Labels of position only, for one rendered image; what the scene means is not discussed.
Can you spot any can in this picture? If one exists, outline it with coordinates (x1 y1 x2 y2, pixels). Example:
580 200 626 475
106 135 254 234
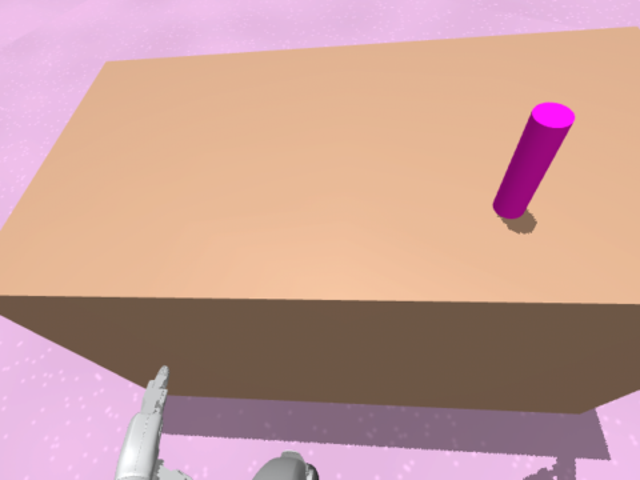
493 102 575 219

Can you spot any left robot hand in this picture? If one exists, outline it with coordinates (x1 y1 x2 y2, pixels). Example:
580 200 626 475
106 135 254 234
114 365 192 480

